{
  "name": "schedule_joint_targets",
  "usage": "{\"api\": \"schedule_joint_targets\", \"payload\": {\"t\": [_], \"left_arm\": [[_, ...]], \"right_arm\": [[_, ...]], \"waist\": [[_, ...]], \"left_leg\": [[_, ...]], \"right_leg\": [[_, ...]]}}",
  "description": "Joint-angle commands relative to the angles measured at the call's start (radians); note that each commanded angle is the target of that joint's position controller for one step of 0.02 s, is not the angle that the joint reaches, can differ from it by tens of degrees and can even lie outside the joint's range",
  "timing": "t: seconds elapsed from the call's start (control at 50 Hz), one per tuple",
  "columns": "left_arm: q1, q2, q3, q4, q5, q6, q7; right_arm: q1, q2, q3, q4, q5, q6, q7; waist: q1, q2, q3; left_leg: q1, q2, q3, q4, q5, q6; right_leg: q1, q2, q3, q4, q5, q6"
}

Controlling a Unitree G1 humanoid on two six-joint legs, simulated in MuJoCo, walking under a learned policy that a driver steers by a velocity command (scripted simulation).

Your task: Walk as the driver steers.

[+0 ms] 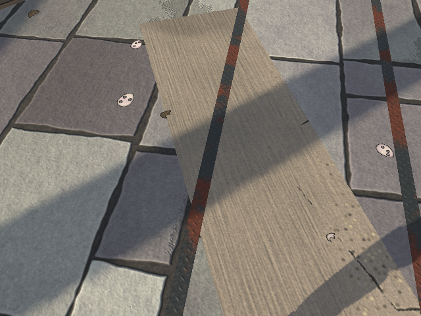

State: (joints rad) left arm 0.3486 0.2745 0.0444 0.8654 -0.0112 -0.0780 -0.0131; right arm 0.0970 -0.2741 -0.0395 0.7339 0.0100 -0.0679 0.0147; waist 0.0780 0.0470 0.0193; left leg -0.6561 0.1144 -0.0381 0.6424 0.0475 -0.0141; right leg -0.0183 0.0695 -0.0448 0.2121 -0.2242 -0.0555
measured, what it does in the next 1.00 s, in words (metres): walks ahead, turning right: left foot, then right foot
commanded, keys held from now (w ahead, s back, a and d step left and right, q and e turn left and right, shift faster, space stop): w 0.12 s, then w+e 0.58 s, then e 0.30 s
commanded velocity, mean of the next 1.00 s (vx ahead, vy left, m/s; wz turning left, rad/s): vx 0.43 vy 0.00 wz -0.39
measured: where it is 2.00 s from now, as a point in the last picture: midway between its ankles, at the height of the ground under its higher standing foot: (267, 274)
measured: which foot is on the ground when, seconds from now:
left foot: up 0.00-0.12, down 0.14-0.70, up 0.72-1.00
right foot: down 0.00-0.14, up 0.16-0.68, down 0.70-1.00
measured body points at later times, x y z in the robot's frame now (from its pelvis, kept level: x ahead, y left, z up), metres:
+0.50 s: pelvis +0.28 +0.06 +0.00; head +0.29 +0.05 +0.45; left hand +0.46 +0.30 -0.11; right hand +0.28 -0.22 -0.13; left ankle +0.22 +0.15 -0.75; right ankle +0.42 -0.14 -0.68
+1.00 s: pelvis +0.51 -0.04 +0.00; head +0.56 -0.08 +0.44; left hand +0.73 +0.18 -0.10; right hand +0.58 -0.37 -0.10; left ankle +0.70 +0.07 -0.69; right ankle +0.49 -0.11 -0.75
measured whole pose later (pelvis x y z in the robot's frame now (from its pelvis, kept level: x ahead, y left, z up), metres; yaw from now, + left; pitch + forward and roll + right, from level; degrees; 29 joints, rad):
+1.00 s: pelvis +0.51 -0.04 +0.00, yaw -27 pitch +3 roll +1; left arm 0.24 0.30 0.08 0.72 -0.02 0.00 0.02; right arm 0.03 -0.30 -0.05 0.72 -0.01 -0.06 -0.02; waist 0.04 0.03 0.08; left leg -0.64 0.05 -0.10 0.82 -0.19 -0.08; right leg -0.26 0.11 0.10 0.41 -0.18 -0.09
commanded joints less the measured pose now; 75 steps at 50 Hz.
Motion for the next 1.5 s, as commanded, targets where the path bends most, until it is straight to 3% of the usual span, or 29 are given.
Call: {"api": "schedule_joint_targets", "payload": {"t": [0.02, 0.1, 0.14, 0.16, 0.18, 0.2, 0.26, 0.36, 0.48, 0.58, 0.64, 0.68, 0.7, 0.72, 0.74, 0.76, 0.8, 0.9, 1.04, 1.12, 1.14, 1.16, 1.18, 1.2, 1.22, 1.26, 1.38, 1.48, 1.5], "left_arm": [[0.035, 0.18, 0.043, -0.022, -0.008, 0.002, 0.008], [0.018, 0.204, 0.053, -0.006, -0.012, 0.023, 0.019], [0.003, 0.171, 0.039, -0.015, -0.004, 0.03, 0.022], [0.075, 0.081, 0.008, -0.046, 0.01, 0.018, 0.017], [0.127, 0.035, -0.009, -0.032, 0.003, -0.002, 0.012], [0.037, 0.147, 0.022, -0.04, -0.028, -0.012, 0.007], [-0.063, 0.145, 0.037, -0.063, -0.021, -0.002, 0.014], [-0.048, 0.077, 0.038, -0.061, -0.019, 0.048, 0.022], [-0.211, 0.043, 0.026, -0.119, -0.007, 0.034, -0.008], [-0.342, 0.034, 0.017, -0.199, -0.009, 0.034, -0.038], [-0.3, 0.07, 0.036, -0.222, -0.011, 0.04, -0.05], [-0.094, 0.141, 0.078, -0.182, -0.016, 0.045, -0.043], [0.077, 0.213, 0.114, -0.14, -0.015, 0.053, -0.024], [0.067, 0.331, 0.133, -0.14, -0.016, 0.052, -0.008], [0.066, 0.277, 0.111, -0.184, 0.0, 0.037, -0.011], [0.018, 0.219, 0.092, -0.189, 0.01, 0.024, -0.014], [-0.107, 0.155, 0.076, -0.206, -0.008, 0.019, -0.012], [-0.157, 0.184, 0.081, -0.229, 0.009, 0.032, 0.015], [-0.124, 0.182, 0.08, -0.223, -0.008, 0.093, 0.05], [-0.169, 0.165, 0.072, -0.246, -0.008, 0.101, 0.054], [-0.184, 0.149, 0.066, -0.256, -0.008, 0.099, 0.054], [-0.16, 0.092, 0.048, -0.272, 0.013, 0.093, 0.054], [-0.031, 0.063, 0.04, -0.276, 0.006, 0.09, 0.055], [0.029, 0.156, 0.057, -0.245, 0.01, 0.09, 0.052], [-0.022, 0.209, 0.074, -0.226, -0.001, 0.101, 0.052], [-0.093, 0.186, 0.073, -0.223, 0.002, 0.127, 0.062], [-0.134, 0.071, 0.027, -0.23, 0.006, 0.124, 0.045], [-0.11, 0.103, 0.034, -0.198, 0.019, 0.119, 0.028], [-0.11, 0.156, 0.04, -0.212, 0.033, 0.12, 0.034]], "right_arm": [[-0.128, -0.058, -0.009, -0.099, 0.008, -0.022, 0.017], [-0.079, -0.099, -0.023, -0.099, 0.004, -0.029, 0.031], [0.178, -0.175, -0.064, -0.026, -0.004, -0.029, 0.017], [0.316, -0.271, -0.087, -0.011, -0.028, -0.027, 0.007], [0.356, -0.251, -0.082, 0.003, -0.016, -0.021, 0.01], [0.323, -0.174, -0.06, -0.001, -0.009, -0.021, 0.007], [0.139, -0.093, -0.035, -0.01, -0.016, -0.031, 0.006], [0.107, -0.097, -0.045, 0.032, -0.031, -0.06, 0.001], [0.145, -0.135, -0.055, 0.071, -0.024, -0.045, -0.025], [0.223, -0.165, -0.069, 0.113, -0.003, -0.006, -0.031], [0.194, -0.201, -0.08, 0.107, 0.008, 0.017, -0.04], [0.161, -0.219, -0.083, 0.097, 0.014, 0.031, -0.047], [0.155, -0.201, -0.074, 0.085, 0.007, 0.026, -0.051], [0.243, -0.047, -0.028, 0.03, -0.035, 0.001, -0.034], [0.184, -0.091, -0.025, 0.015, -0.007, -0.043, -0.02], [0.079, -0.144, -0.039, -0.015, 0.029, -0.064, -0.011], [0.07, -0.145, -0.043, -0.007, -0.002, -0.066, -0.025], [0.1, -0.102, -0.041, -0.021, -0.026, -0.004, -0.038], [-0.06, -0.1, -0.031, -0.069, -0.012, 0.013, -0.023], [-0.03, -0.134, -0.05, -0.074, -0.015, -0.004, -0.016], [0.005, -0.146, -0.055, -0.068, -0.022, -0.014, -0.018], [0.051, -0.209, -0.067, -0.072, -0.041, -0.016, -0.027], [0.059, -0.242, -0.071, -0.062, -0.072, 0.0, -0.031], [0.075, -0.183, -0.063, -0.064, -0.044, 0.008, -0.029], [0.05, -0.129, -0.047, -0.081, -0.03, 0.012, -0.029], [0.009, -0.109, -0.037, -0.081, -0.021, 0.029, -0.028], [-0.006, -0.131, -0.04, -0.055, -0.021, 0.058, -0.029], [0.054, -0.123, -0.028, -0.014, -0.001, 0.062, -0.023], [0.07, -0.098, -0.017, -0.012, -0.018, 0.053, -0.016]], "waist": [[0.01, -0.099, 0.052], [-0.048, -0.128, 0.012], [-0.175, -0.099, -0.159], [-0.185, 0.069, -0.33], [-0.177, 0.226, -0.429], [-0.202, 0.123, -0.303], [-0.115, 0.049, -0.054], [-0.066, 0.03, 0.004], [-0.119, -0.004, 0.049], [-0.16, -0.017, 0.089], [-0.103, 0.03, 0.025], [0.023, 0.04, -0.092], [0.105, -0.022, -0.179], [-0.012, -0.305, -0.241], [0.025, -0.216, -0.399], [0.045, -0.145, -0.29], [-0.041, -0.028, -0.124], [-0.112, -0.07, -0.095], [-0.05, -0.15, -0.138], [-0.087, -0.19, -0.117], [-0.111, -0.182, -0.123], [-0.104, -0.059, -0.201], [-0.029, 0.211, -0.24], [-0.036, 0.204, -0.272], [-0.064, 0.109, -0.213], [-0.072, 0.043, -0.138], [-0.083, 0.145, -0.144], [-0.066, 0.101, -0.115], [-0.083, -0.004, -0.118]], "left_leg": [[0.01, -0.03, 0.022, -0.084, 0.019, 0.016], [0.117, -0.069, 0.042, -0.142, -0.119, 0.072], [0.526, -0.078, 0.051, -0.154, -0.085, 0.131], [0.933, 0.177, -0.287, -0.131, -0.122, 0.247], [1.071, 0.301, -0.636, -0.275, -0.304, 0.324], [0.979, 0.272, -0.567, -0.318, -0.414, 0.275], [0.608, 0.17, -0.24, -0.427, -0.264, 0.202], [0.491, 0.135, -0.012, -0.52, -0.053, 0.203], [0.564, 0.113, 0.163, -0.541, 0.027, 0.172], [0.756, 0.174, 0.212, -0.471, 0.153, 0.166], [0.806, 0.18, 0.253, -0.311, 0.575, 0.136], [0.74, 0.146, 0.279, -0.01, 0.725, 0.101], [0.537, 0.103, 0.282, 0.264, 0.5, 0.057], [0.063, -0.102, 0.236, 0.644, -0.48, -0.019], [-0.065, -0.175, -0.016, 0.808, -0.685, -0.022], [-0.126, -0.114, -0.062, 0.799, -0.608, -0.001], [-0.054, -0.039, -0.043, 0.631, -0.49, -0.001], [0.111, -0.057, -0.009, 0.372, -0.37, -0.061], [0.189, -0.137, -0.03, 0.025, -0.138, -0.079], [0.263, -0.146, -0.056, -0.167, -0.152, -0.035], [0.362, -0.109, -0.062, -0.26, -0.009, -0.005], [0.535, 0.075, -0.201, -0.247, 0.267, 0.066], [0.714, 0.285, -0.498, -0.253, 0.536, 0.276], [0.711, 0.341, -0.616, -0.263, 0.418, 0.348], [0.664, 0.276, -0.485, -0.247, 0.335, 0.317], [0.557, 0.175, -0.328, -0.265, 0.178, 0.252], [0.465, 0.086, -0.16, -0.307, 0.097, 0.234], [0.351, 0.059, -0.15, -0.277, -0.194, 0.146], [0.279, 0.014, -0.095, -0.201, -0.296, 0.075]], "right_leg": [[0.0, -0.292, 0.13, -0.048, 0.266, -0.146], [0.097, -0.327, 0.136, 0.075, 0.482, -0.11], [-0.026, -0.24, 0.076, 0.394, 0.618, -0.059], [-0.374, -0.128, 0.026, 0.771, 0.278, 0.001], [-0.61, -0.013, 0.121, 0.986, -0.364, 0.023], [-0.71, -0.067, 0.194, 1.076, -0.342, 0.012], [-0.655, -0.184, 0.153, 0.966, -0.099, 0.017], [-0.632, -0.205, 0.172, 0.884, 0.063, 0.051], [-0.649, -0.185, 0.093, 0.558, 0.313, 0.051], [-0.718, -0.166, 0.026, 0.432, 0.222, 0.011], [-0.584, -0.09, -0.054, 0.421, 0.079, -0.04], [-0.294, -0.012, -0.083, 0.374, 0.057, -0.098], [0.007, -0.043, 0.027, 0.316, 0.092, -0.146], [0.357, -0.315, 0.546, 0.281, 0.114, -0.323], [0.439, -0.428, 0.866, 0.135, 0.159, -0.415], [0.36, -0.398, 0.694, 0.13, 0.342, -0.356], [0.073, -0.307, 0.441, 0.144, 0.563, -0.275], [-0.209, -0.216, 0.283, 0.11, 0.783, -0.24], [-0.197, -0.164, 0.33, 0.204, 0.529, -0.141], [-0.145, -0.158, 0.466, 0.305, 0.37, -0.106], [-0.174, -0.118, 0.459, 0.364, 0.302, -0.072], [-0.253, -0.048, 0.366, 0.546, 0.107, -0.021], [-0.485, 0.102, 0.244, 0.748, -0.464, 0.047], [-0.541, 0.038, 0.242, 0.93, -0.506, 0.09], [-0.562, 0.014, 0.236, 1.023, -0.438, 0.113], [-0.566, -0.01, 0.216, 1.038, -0.34, 0.137], [-0.323, -0.055, 0.089, 0.584, -0.229, 0.135], [-0.086, -0.064, 0.08, 0.18, 0.064, 0.047], [-0.029, -0.182, 0.213, 0.158, 0.125, -0.001]]}}
Next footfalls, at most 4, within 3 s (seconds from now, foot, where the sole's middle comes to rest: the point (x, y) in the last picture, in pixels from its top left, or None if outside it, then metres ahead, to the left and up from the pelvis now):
0.14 left None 0.26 0.15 -0.78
0.70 right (278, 304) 0.53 -0.12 -0.78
1.16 left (246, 235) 0.76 -0.02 -0.78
1.50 right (298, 297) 0.55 -0.19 -0.78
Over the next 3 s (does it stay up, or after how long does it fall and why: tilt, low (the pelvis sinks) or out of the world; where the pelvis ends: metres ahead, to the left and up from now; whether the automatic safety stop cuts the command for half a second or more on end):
stays up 1.05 -0.41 -0.01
